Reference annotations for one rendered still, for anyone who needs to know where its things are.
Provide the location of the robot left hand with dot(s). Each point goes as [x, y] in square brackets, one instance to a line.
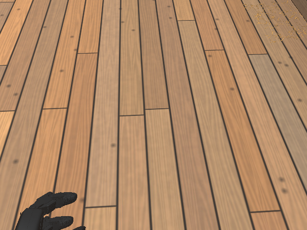
[32, 218]

